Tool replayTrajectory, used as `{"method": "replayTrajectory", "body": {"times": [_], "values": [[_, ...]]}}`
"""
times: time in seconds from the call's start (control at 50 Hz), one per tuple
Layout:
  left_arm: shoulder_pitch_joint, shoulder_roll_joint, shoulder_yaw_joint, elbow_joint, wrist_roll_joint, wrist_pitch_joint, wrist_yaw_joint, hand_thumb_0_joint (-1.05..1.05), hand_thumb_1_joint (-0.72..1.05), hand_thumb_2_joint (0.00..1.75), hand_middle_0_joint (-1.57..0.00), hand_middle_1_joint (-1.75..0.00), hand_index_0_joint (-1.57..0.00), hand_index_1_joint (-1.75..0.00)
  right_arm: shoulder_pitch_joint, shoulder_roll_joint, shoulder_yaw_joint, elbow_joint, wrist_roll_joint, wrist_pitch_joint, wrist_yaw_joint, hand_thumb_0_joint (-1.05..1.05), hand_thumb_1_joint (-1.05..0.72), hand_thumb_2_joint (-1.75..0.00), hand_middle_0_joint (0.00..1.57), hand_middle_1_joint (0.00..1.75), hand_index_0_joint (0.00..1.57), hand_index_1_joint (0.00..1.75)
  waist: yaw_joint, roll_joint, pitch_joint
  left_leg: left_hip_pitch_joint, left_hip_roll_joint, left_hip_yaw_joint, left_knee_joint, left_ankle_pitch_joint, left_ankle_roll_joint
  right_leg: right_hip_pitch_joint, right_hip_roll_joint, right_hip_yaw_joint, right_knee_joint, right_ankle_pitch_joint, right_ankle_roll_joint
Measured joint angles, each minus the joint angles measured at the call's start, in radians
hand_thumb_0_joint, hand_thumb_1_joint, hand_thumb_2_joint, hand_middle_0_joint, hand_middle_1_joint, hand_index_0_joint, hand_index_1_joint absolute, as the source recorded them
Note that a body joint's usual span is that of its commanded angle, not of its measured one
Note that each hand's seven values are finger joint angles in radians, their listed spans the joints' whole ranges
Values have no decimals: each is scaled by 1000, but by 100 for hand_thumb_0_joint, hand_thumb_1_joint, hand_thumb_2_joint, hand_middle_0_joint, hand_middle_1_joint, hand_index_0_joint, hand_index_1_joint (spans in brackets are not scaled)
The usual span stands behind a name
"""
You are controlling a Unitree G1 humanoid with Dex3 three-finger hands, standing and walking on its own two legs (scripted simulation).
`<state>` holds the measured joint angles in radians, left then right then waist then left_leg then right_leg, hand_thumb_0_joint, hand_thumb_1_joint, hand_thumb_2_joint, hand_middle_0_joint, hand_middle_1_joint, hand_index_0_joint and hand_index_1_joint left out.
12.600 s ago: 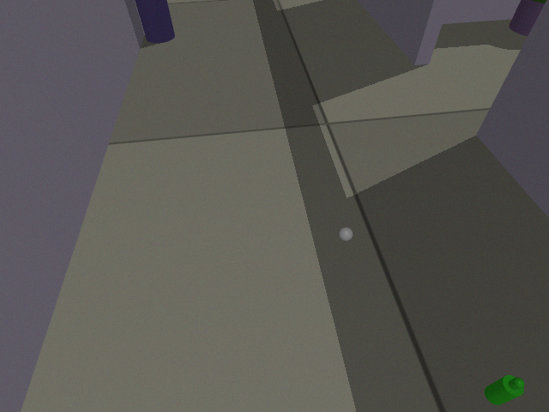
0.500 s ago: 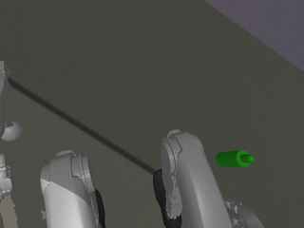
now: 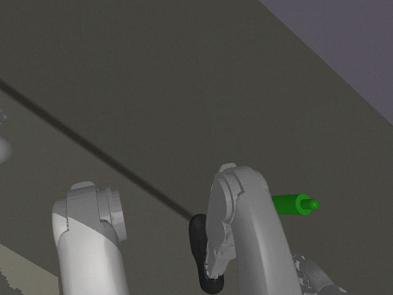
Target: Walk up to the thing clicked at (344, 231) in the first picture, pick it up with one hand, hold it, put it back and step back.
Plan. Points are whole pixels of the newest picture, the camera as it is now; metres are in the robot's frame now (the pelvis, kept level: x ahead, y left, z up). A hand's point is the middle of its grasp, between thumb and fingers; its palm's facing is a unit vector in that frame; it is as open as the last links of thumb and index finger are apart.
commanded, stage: rest palm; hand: left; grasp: from above
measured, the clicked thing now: out of the picture +0.41 +0.38 -0.27
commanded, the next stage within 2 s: close in 1.28 s
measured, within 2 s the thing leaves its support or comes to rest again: neither
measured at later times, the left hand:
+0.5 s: hand out of the picture +0.41 +0.37 -0.22, palm faces -0.51 -0.17 -0.84, open 14.2 cm
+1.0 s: hand out of the picture +0.40 +0.37 -0.23, palm faces -0.41 -0.14 -0.90, open 14.2 cm
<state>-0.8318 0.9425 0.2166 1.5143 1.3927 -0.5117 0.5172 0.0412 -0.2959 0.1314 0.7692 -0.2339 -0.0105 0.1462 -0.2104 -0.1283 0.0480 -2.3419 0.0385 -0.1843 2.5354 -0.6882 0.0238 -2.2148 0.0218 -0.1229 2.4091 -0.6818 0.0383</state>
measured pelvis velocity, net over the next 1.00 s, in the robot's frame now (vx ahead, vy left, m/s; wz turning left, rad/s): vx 0.00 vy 0.00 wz -0.05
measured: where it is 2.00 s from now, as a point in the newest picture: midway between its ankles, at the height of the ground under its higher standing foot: (162, 280)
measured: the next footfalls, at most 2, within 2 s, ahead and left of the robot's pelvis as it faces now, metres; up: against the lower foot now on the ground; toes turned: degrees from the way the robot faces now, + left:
none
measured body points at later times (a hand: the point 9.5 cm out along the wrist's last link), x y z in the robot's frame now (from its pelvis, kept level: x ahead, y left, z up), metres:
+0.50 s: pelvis +0.01 +0.00 -0.01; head +0.28 +0.09 +0.34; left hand +0.44 +0.37 -0.18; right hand +0.07 -0.26 -0.11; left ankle +0.07 +0.12 -0.27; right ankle +0.11 -0.13 -0.27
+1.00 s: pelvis +0.00 +0.00 -0.02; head +0.23 +0.15 +0.34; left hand +0.42 +0.37 -0.18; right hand +0.11 -0.26 -0.08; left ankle +0.07 +0.12 -0.27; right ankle +0.11 -0.13 -0.27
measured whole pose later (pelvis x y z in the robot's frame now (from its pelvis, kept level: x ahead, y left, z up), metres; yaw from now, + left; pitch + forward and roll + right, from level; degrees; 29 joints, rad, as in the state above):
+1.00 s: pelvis +0.00 +0.00 -0.02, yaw -3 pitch +25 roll -14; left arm -0.91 0.99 0.16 1.72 1.35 -0.31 0.65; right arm 0.00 -0.31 0.22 0.77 -0.31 -0.19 0.22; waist -0.28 -0.15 0.07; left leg -2.37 0.04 -0.23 2.61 -0.71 0.03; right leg -2.23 0.05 -0.15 2.44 -0.69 0.06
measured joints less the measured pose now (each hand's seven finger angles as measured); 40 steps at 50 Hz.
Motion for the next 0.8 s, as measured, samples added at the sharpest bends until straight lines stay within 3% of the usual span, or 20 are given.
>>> {"method": "replayTrajectory", "body": {"times": [0.08, 0.16, 0.24, 0.34, 0.42, 0.48, 0.54, 0.6, 0.68, 0.8], "values": [[-19, -20, -15, 45, 46, 72, 107, 0, -50, 97, -8, -99, -9, -98, -29, 16, -5, 13, -23, -23, 11, 0, -89, -89, 20, 29, 20, 30, -16, -15, -32, -21, 1, 0, 20, -3, 5, -20, 3, 1, 18, -2, -3], [-56, -36, -38, 107, 40, 175, 165, 0, -50, 97, -8, -98, -8, -97, -50, 26, -3, 22, -28, -58, 28, 0, -89, -89, 20, 29, 20, 30, -36, -6, -58, -43, -1, 1, 34, -6, 8, -38, 4, 3, 30, -7, 2], [-114, -25, -59, 176, 8, 251, 143, 0, -51, 97, -7, -98, -8, -97, -56, 27, 13, 11, -25, -98, 43, 0, -89, -89, 20, 29, 20, 30, -56, 18, -52, -60, 0, 1, 41, -8, 11, -54, 5, 5, 36, -9, 13], [-138, 26, 3, 172, -52, 283, 68, 0, -51, 97, -7, -99, -8, -98, -31, 24, 30, -24, -25, -134, 61, 0, -89, -89, 20, 29, 20, 30, -76, 42, 1, -62, -2, -5, 44, -15, 5, -60, 6, 2, 40, -13, 23], [-115, 48, 13, 143, -110, 274, -13, 0, -50, 96, -6, -100, -8, -99, 2, 23, 45, -29, -23, -132, 68, 0, -90, -90, 20, 29, 20, 30, -79, 51, 41, -52, -3, -14, 42, -27, -8, -58, 5, -5, 40, -22, 16], [-74, 53, 30, 103, -131, 237, -60, 0, -51, 96, -6, -100, -8, -99, 20, 18, 61, -28, -20, -119, 68, 0, -90, -90, 20, 30, 20, 30, -73, 51, 72, -37, -2, -23, 37, -37, -17, -48, 6, -13, 34, -25, 8], [-39, 56, 54, 67, -142, 178, -75, 0, -52, 97, -7, -100, -8, -100, 30, 7, 79, -28, -24, -105, 69, 0, -90, -90, 20, 30, 20, 30, -65, 40, 100, -18, 0, -34, 36, -42, -25, -33, 9, -22, 30, -22, 4], [-12, 64, 80, 48, -136, 115, -51, 0, -53, 97, -7, -100, -8, -99, 32, -2, 89, -26, -34, -89, 69, 0, -90, -90, 20, 30, 20, 30, -59, 20, 112, -2, 3, -45, 39, -43, -29, -21, 14, -30, 28, -15, 1], [-6, 72, 69, 63, -92, 71, 10, 0, -53, 98, -7, -99, -8, -99, 24, -17, 93, -18, -50, -82, 66, 0, -89, -90, 20, 30, 20, 30, -57, -5, 97, 7, 6, -56, 52, -41, -30, -10, 21, -38, 30, -5, 3], [-10, 68, 20, 120, -32, 103, 113, 0, -51, 98, -7, -97, -8, -97, -5, -29, 81, -3, -73, -97, 56, 0, -89, -89, 20, 30, 20, 30, -61, -13, 45, -5, 10, -56, 66, -36, -14, -12, 28, -37, 32, 2, 12]]}}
